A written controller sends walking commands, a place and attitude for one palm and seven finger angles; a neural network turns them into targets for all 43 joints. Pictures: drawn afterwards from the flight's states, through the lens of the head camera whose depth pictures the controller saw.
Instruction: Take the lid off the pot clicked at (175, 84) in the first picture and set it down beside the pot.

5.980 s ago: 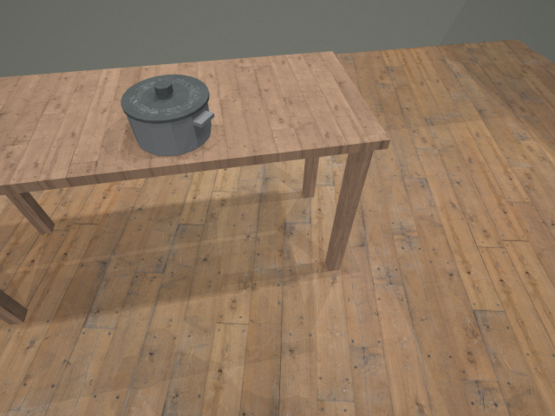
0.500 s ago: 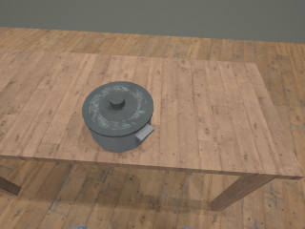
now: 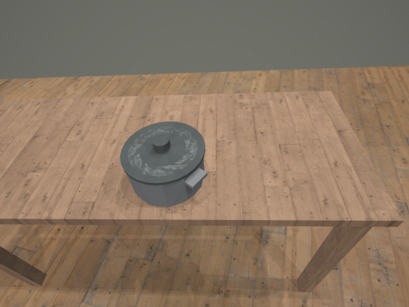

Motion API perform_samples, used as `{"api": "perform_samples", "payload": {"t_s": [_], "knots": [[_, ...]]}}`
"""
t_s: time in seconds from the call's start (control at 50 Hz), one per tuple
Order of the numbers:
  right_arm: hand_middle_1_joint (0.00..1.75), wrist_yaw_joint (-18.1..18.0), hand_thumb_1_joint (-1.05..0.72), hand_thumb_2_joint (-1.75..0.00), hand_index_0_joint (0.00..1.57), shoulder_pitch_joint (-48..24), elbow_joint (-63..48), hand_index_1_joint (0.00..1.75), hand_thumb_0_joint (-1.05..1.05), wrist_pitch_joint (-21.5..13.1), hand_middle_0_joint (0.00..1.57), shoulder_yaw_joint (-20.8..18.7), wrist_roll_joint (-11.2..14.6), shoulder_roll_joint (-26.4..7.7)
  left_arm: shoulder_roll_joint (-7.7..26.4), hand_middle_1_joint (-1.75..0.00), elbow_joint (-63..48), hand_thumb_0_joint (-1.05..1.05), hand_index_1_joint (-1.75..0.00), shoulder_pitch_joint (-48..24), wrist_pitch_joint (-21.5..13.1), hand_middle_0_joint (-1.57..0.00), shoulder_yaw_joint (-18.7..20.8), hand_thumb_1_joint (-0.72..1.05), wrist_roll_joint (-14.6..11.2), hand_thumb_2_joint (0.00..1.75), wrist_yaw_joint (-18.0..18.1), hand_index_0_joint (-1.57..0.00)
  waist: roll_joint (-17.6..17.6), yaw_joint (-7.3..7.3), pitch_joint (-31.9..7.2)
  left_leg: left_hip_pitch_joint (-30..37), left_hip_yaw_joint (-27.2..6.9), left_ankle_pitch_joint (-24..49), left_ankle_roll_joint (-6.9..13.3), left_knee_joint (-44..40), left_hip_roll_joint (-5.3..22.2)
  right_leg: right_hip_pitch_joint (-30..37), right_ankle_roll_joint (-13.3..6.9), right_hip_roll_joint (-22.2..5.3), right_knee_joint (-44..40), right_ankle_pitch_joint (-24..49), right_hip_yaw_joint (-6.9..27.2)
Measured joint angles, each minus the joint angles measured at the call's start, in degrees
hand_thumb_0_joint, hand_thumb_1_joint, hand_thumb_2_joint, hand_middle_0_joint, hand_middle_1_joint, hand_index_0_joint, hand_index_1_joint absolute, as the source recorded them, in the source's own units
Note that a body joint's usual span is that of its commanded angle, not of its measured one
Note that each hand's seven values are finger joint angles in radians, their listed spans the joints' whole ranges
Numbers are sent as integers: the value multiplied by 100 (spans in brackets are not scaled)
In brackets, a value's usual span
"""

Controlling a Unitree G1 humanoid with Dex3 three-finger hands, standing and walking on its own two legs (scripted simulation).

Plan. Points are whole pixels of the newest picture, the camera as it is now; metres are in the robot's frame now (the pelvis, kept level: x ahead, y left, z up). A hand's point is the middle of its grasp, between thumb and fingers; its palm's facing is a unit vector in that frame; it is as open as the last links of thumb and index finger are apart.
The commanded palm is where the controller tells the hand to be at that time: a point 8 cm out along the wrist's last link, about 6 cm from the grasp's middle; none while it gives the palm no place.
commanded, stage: come to a stop and stand still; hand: left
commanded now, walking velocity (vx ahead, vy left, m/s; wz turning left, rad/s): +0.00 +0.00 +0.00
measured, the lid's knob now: (161, 142) +0.46 +0.14 +0.07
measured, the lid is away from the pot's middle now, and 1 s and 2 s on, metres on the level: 0.00 0.00 0.00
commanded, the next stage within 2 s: look again from close up in 0.94 s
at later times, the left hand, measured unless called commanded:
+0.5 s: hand out of the picture +0.04 +0.15 -0.16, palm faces +0.01 -0.97 -0.24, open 7.3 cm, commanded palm none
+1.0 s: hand out of the picture +0.04 +0.14 -0.16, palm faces +0.03 -0.98 -0.21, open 7.3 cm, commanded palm none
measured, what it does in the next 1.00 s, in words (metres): shifts its weight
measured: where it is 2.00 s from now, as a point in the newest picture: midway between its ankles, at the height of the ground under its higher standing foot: outside the picture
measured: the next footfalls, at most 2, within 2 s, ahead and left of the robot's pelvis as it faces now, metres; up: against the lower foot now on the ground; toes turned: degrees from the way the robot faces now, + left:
none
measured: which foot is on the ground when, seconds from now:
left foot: down 0.00-1.00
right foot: down 0.00-1.00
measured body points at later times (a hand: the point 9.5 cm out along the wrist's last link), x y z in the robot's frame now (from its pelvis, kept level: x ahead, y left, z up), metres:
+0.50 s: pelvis +0.03 -0.03 +0.01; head +0.05 -0.05 +0.45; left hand +0.05 +0.20 -0.14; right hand +0.00 -0.24 -0.16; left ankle +0.00 +0.10 -0.73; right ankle +0.02 -0.13 -0.73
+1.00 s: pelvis +0.05 -0.04 +0.01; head +0.07 -0.05 +0.46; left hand +0.04 +0.19 -0.15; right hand +0.04 -0.25 -0.16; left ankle +0.00 +0.10 -0.73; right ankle +0.02 -0.13 -0.73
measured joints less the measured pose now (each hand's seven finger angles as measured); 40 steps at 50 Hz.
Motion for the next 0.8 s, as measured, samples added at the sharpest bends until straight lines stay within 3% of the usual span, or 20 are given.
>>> {"api": "perform_samples", "payload": {"t_s": [0.36, 0.6, 0.8], "knots": [[30, -45, -91, -90, 20, 496, 765, 30, 1, -112, 19, 133, 20, 226, -240, -30, 230, 1, -30, -166, -178, -20, -88, 93, -52, 90, 4, -20, -172, -104, 146, 169, -111, 104, -229, -388, 176, 162, -168, 195, -334, 38, -124], [30, -83, -91, -90, 20, 302, 987, 30, 1, -159, 19, 163, 35, 415, -230, -30, 347, 1, -30, -299, -232, -20, -63, 93, -63, 90, 46, -20, -160, -91, 193, 356, -173, 36, -321, -483, 256, 374, -239, 278, -450, -43, -192], [30, -114, -92, -90, 20, 175, 1070, 30, 1, -180, 19, 133, 46, 351, -245, -30, 424, 1, -30, -229, -253, -20, -61, 93, -60, 90, 60, -20, -219, -57, 203, 476, -207, 27, -360, -598, 289, 514, -264, 317, -583, -55, -230]]}}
